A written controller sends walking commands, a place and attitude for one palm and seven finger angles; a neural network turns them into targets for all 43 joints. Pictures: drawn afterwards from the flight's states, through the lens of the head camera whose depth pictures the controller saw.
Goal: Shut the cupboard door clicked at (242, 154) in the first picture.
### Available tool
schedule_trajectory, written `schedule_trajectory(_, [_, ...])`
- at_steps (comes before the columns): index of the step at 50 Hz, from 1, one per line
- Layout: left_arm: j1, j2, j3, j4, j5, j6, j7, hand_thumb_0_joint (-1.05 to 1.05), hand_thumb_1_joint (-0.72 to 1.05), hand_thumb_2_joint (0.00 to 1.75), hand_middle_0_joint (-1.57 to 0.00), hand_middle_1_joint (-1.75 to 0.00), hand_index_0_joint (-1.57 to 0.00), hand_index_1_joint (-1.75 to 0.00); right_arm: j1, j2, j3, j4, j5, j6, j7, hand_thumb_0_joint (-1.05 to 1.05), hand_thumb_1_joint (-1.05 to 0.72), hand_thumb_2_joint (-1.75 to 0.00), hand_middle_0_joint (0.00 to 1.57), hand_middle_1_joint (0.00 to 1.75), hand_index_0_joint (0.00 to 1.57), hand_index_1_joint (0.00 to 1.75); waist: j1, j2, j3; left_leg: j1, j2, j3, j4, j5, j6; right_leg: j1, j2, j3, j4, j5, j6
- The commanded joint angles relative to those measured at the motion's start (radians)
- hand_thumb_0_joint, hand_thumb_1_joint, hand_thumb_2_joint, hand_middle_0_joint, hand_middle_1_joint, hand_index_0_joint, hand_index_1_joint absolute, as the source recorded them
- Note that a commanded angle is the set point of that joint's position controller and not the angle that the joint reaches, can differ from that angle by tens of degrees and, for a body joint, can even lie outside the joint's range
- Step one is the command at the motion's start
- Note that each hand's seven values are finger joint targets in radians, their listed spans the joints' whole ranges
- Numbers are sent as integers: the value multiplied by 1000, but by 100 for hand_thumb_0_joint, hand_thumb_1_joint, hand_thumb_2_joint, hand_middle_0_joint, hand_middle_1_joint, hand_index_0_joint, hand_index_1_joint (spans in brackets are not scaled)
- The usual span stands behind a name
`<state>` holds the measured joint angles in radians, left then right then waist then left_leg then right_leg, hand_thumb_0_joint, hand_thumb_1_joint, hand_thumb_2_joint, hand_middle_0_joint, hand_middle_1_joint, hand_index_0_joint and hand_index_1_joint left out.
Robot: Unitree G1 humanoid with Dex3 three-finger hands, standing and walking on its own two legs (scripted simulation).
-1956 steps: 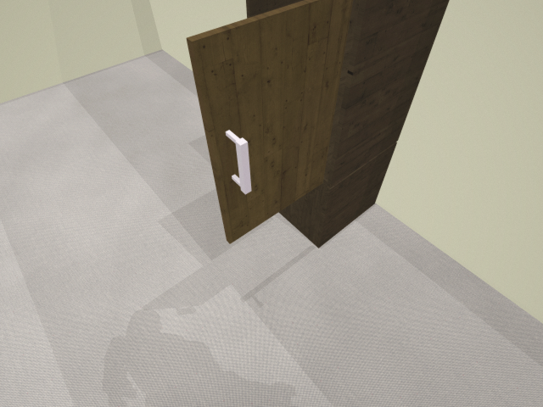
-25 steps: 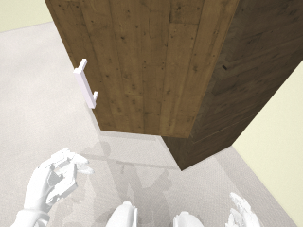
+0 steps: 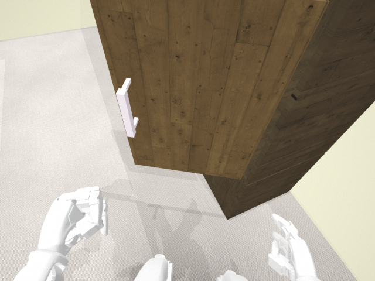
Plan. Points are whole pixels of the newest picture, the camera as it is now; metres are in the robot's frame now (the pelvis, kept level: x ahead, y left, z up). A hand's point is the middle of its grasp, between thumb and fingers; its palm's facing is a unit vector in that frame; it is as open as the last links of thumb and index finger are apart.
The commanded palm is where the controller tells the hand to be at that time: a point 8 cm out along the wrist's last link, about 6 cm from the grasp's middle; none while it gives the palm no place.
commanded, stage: raise the hand and make a fist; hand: left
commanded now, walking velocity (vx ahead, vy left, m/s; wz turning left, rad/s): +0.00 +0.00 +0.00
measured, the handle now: (129, 109) +0.49 +0.19 +0.06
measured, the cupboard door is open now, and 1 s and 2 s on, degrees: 58 58 58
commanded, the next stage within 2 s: bring the fist close to the handle in 0.54 s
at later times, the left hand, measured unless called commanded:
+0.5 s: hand (109, 217) +0.22 +0.16 +0.06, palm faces -0.07 -1.00 -0.03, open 3.1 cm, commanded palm +0.20 +0.22 +0.06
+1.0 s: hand (123, 184) +0.28 +0.15 +0.06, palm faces -0.09 -0.99 -0.04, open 3.1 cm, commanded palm +0.27 +0.22 +0.06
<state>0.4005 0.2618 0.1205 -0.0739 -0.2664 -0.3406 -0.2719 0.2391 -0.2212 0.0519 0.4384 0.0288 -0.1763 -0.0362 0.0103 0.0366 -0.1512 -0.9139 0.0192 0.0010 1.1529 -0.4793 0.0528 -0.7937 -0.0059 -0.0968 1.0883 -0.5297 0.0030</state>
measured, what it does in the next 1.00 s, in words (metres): stands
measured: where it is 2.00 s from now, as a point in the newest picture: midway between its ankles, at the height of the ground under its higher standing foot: outside the picture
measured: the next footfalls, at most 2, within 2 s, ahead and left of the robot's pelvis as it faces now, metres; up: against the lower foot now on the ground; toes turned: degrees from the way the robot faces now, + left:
none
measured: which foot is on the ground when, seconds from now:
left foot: down 0.00-1.00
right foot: down 0.00-1.00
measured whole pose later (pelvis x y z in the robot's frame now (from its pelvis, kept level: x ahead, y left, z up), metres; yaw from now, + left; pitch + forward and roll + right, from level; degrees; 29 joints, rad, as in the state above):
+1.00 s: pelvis +0.00 -0.03 +0.00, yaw +0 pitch +14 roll -2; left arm 0.07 0.28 0.16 0.20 -0.29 -0.32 -0.31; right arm 0.26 -0.25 0.04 0.53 0.05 -0.16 -0.06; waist -0.01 0.05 -0.15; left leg -0.91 0.04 0.00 1.13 -0.46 0.02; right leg -0.82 0.01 -0.09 1.11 -0.53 -0.03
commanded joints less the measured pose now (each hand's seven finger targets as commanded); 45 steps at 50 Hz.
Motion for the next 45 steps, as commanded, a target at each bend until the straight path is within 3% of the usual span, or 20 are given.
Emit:
schedule_trajectory(1, [-61,107,79,-200,-29,-57,-14,0,90,90,-130,-150,-130,-150,-15,-158,-82,-130,3,-53,-9,0,-90,-90,20,30,20,30,-12,51,-169,258,6,-118,-250,122,-47,11,50,12,-126,161,-44])
schedule_trajectory(8, [-77,117,97,-178,-50,-56,-34,0,90,90,-130,-150,-130,-150,-13,-159,-83,-118,8,-61,-10,0,-90,-90,20,30,20,30,-9,48,-181,244,-2,-91,-237,152,-41,48,46,25,-145,177,-42])
schedule_trajectory(13, [-68,114,99,-151,-62,-61,-39,0,90,90,-130,-150,-130,-150,-16,-160,-88,-116,11,-65,-10,0,-90,-90,20,30,20,30,-8,1,-163,205,-8,-74,-223,151,-34,65,42,40,-158,172,-39])
schedule_trajectory(15, [-69,123,105,-163,-57,-71,-37,0,90,90,-130,-150,-130,-150,-16,-159,-89,-114,11,-66,-11,0,-90,-90,20,30,20,30,0,34,-187,213,-9,-66,-211,179,-33,72,41,47,-148,195,-43])
schedule_trajectory(19, [-77,137,113,-163,-56,-86,-27,0,90,90,-130,-150,-130,-150,-18,-158,-92,-109,11,-65,-11,0,-90,-90,20,30,20,30,-2,10,-164,190,-9,-64,-206,159,-30,71,42,57,-154,173,-43])
schedule_trajectory(21, [-76,125,102,-168,-52,-93,-25,0,90,90,-130,-150,-130,-150,-19,-155,-90,-109,12,-64,-10,0,-90,-90,20,30,20,30,-3,35,-169,196,-9,-58,-208,148,-31,64,38,57,-153,159,-41])
schedule_trajectory(24, [-70,137,114,-150,-57,-87,-24,0,90,90,-130,-150,-130,-150,-17,-155,-91,-106,11,-60,-13,0,-90,-90,20,30,20,30,-4,16,-169,173,-12,-51,-190,152,-26,76,39,74,-162,164,-39])
schedule_trajectory(25, [-71,116,94,-151,-57,-87,-30,0,90,90,-130,-150,-130,-150,-19,-153,-89,-108,13,-59,-12,0,-90,-90,20,30,20,30,-10,0,-166,171,-12,-50,-192,146,-27,77,35,73,-165,155,-37])
schedule_trajectory(27, [-79,123,95,-158,-57,-88,-31,0,90,90,-130,-150,-130,-150,-20,-153,-89,-110,15,-58,-14,0,-90,-90,20,30,20,30,-10,18,-166,169,-12,-48,-189,140,-26,72,34,78,-168,145,-36])
schedule_trajectory(32, [-89,123,96,-162,-60,-91,-33,0,90,90,-130,-150,-130,-150,-21,-149,-89,-109,16,-56,-16,0,-90,-90,20,30,20,30,-11,-5,-177,168,-13,-45,-178,154,-22,82,32,88,-170,161,-32])
schedule_trajectory(34, [-146,141,106,-143,-60,-96,-33,0,90,90,-130,-150,-130,-150,-19,-154,-86,-96,13,-56,-21,0,-90,-90,20,30,20,30,-17,-4,-161,152,-10,-49,-167,152,-22,70,36,89,-162,158,-36])
schedule_trajectory(37, [-253,123,76,-114,-53,-101,-36,0,90,90,-130,-150,-130,-150,-17,-156,-81,-82,16,-61,-24,0,-90,-90,20,30,20,30,-38,12,-158,151,-9,-47,-161,109,-21,31,31,94,-169,108,-31])
schedule_trajectory(38, [-264,140,93,-91,-53,-98,-33,0,90,90,-130,-150,-130,-150,-15,-160,-81,-78,17,-61,-26,0,-90,-90,20,30,20,30,-33,11,-150,145,-7,-50,-167,94,-22,27,31,96,-177,86,-32])
schedule_trajectory(41, [-400,138,73,-47,-43,-79,-36,0,90,90,-130,-150,-130,-150,-16,-165,-76,-64,19,-60,-31,0,-90,-90,20,30,20,30,-48,4,-173,153,-7,-52,-168,87,-17,26,29,100,-180,80,-30])
schedule_trajectory(45, [-448,176,120,33,-46,-43,-35,0,90,90,-130,-150,-130,-150,-12,-167,-75,-57,22,-52,-31,0,-90,-90,20,30,20,30,-25,0,-219,162,-9,-42,-178,134,-18,88,24,115,-191,130,-29])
